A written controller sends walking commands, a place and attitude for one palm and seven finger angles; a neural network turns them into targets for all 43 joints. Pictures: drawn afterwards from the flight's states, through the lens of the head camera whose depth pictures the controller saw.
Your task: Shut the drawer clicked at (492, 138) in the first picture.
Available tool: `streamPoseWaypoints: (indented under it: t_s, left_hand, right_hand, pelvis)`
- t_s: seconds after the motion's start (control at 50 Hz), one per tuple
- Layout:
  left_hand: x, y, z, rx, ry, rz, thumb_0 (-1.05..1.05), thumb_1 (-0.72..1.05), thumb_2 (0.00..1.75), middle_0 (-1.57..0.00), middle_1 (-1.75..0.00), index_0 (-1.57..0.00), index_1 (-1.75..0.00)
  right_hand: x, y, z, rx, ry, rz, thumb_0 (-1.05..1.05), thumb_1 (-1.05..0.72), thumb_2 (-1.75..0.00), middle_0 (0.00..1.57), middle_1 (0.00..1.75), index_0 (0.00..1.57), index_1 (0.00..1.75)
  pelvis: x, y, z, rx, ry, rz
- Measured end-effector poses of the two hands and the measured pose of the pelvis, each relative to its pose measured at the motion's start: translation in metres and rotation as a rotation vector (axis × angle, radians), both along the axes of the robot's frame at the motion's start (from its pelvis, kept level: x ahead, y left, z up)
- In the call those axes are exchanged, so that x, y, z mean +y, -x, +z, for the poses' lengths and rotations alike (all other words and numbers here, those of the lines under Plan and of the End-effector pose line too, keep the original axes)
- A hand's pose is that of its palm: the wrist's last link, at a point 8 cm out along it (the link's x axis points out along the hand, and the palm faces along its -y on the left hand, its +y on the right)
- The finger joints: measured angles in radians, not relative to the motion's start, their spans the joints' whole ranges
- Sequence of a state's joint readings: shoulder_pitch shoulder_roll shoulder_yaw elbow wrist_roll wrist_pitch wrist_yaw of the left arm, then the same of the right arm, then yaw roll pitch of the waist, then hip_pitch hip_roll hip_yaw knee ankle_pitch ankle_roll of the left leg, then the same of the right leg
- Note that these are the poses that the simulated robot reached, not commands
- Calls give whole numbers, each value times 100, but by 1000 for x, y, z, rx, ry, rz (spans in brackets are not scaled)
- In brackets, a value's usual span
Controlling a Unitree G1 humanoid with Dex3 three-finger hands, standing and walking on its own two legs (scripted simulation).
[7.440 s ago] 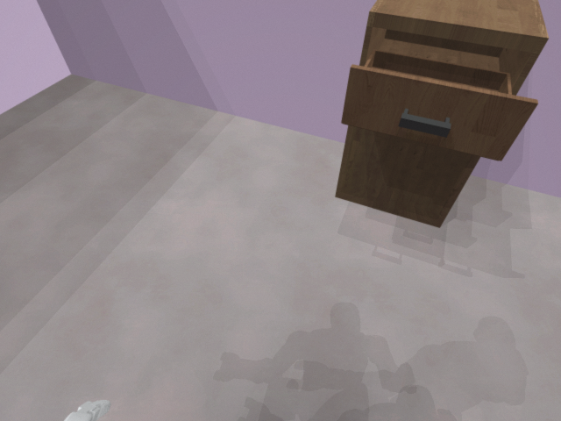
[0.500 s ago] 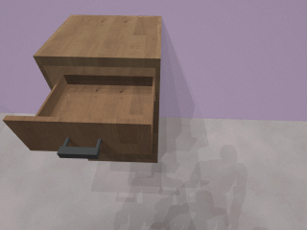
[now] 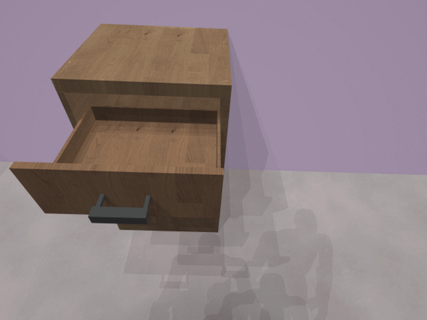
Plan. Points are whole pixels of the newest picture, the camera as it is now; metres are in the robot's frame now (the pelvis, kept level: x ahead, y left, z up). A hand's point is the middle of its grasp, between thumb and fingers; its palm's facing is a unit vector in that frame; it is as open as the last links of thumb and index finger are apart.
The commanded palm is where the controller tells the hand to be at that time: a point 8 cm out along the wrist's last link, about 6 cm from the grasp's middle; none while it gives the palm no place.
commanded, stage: look again from close up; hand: left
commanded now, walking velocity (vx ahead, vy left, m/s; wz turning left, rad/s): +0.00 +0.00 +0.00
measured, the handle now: (122, 207) +0.37 +0.23 -0.04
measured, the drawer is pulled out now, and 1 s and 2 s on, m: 0.30 0.30 0.30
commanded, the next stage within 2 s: shuffle to correct the standing spot in 0.30 s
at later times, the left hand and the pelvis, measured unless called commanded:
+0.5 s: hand out of the picture +0.01 +0.22 -0.17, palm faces +0.00 -0.98 -0.20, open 7.4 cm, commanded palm none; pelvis +0.01 +0.04 +0.01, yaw -2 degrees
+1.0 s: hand out of the picture +0.06 +0.17 -0.18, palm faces +0.08 -0.98 -0.16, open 7.4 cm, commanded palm none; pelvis +0.08 +0.02 +0.00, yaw +1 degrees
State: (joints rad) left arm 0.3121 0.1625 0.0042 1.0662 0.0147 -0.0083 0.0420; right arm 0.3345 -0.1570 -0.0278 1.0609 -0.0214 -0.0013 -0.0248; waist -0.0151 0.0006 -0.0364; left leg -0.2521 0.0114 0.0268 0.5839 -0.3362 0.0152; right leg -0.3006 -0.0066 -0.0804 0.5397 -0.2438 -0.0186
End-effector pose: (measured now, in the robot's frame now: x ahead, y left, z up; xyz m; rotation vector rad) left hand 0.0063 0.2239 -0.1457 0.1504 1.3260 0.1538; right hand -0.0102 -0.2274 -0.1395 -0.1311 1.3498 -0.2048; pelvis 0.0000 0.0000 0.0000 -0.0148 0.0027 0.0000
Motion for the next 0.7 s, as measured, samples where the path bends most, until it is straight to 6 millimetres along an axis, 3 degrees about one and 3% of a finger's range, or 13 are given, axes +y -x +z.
streamPoseWaypoints:
  t_s: [0.12,0.22,0.34,0.48,0.6,0.7]
  left_hand:
    - [25,-35,9,-94,-19,-16,1,91,90,-20,-30,-20,-30]
    - [38,-43,13,-101,-28,-27,1,91,90,-20,-30,-20,-30]
    - [46,-32,11,-46,-24,-27,1,91,90,-20,-30,-20,-30]
    - [44,-5,9,42,-11,-13,1,91,90,-20,-30,-20,-30]
    - [34,10,8,128,5,-16,1,91,90,-20,-30,-20,-30]
    - [19,5,9,162,9,-3,1,91,90,-20,-30,-20,-30]
  right_hand:
    - [19,-29,5,-65,5,36,1,-91,-90,20,30,20,30]
    - [28,-41,6,-85,6,45,1,-93,-90,20,30,20,30]
    - [37,-40,5,-68,1,44,1,-92,-90,20,30,20,30]
    - [46,-23,1,-5,-19,33,0,-91,-90,20,30,20,30]
    - [48,-5,-4,69,-46,-9,0,-90,-90,20,30,20,30]
    - [41,3,-9,133,-61,-40,0,-90,-90,20,30,20,30]
  pelvis:
    - [18,-5,4,-17,-5,-6]
    - [30,-6,5,-30,-10,-14]
    - [39,-7,6,-39,-14,-20]
    - [44,-9,7,-48,-17,-24]
    - [39,-23,6,-39,-26,-41]
    - [27,-42,3,-28,-25,-44]
